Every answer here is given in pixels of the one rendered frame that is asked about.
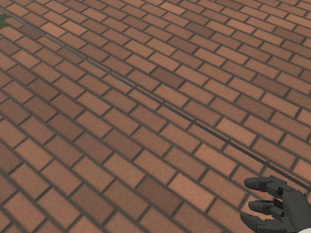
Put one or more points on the right robot hand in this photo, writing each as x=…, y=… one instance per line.
x=292, y=215

